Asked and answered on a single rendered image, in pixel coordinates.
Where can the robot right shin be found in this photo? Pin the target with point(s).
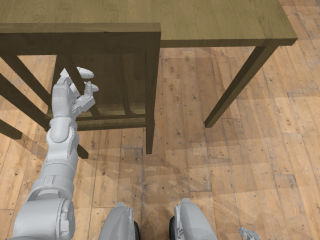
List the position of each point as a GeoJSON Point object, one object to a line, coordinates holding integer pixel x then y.
{"type": "Point", "coordinates": [179, 234]}

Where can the robot right hand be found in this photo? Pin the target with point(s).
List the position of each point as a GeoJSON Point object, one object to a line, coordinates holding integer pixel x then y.
{"type": "Point", "coordinates": [248, 234]}

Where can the robot left hand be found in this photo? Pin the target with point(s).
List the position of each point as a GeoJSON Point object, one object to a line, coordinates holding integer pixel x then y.
{"type": "Point", "coordinates": [64, 96]}

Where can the robot shin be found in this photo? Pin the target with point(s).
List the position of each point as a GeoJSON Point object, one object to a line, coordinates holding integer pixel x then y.
{"type": "Point", "coordinates": [131, 236]}
{"type": "Point", "coordinates": [179, 234]}

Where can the robot left forearm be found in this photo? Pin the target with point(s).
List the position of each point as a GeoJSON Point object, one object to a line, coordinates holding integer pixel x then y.
{"type": "Point", "coordinates": [59, 167]}

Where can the robot left shin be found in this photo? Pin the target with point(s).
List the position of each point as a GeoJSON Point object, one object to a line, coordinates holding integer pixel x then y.
{"type": "Point", "coordinates": [131, 236]}

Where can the table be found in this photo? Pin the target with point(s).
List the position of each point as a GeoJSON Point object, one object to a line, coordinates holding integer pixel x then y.
{"type": "Point", "coordinates": [262, 24]}

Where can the chair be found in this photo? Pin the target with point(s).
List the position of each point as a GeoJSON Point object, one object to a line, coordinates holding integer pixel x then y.
{"type": "Point", "coordinates": [123, 56]}

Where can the robot left upper arm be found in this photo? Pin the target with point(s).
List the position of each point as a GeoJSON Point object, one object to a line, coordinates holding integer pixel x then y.
{"type": "Point", "coordinates": [46, 219]}

